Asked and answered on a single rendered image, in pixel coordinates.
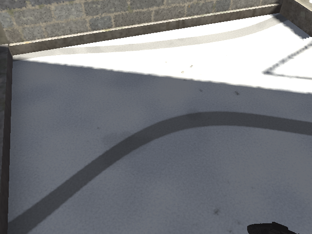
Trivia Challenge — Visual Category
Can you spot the robot right hand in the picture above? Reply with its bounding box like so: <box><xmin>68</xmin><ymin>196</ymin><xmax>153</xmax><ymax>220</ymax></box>
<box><xmin>247</xmin><ymin>221</ymin><xmax>299</xmax><ymax>234</ymax></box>

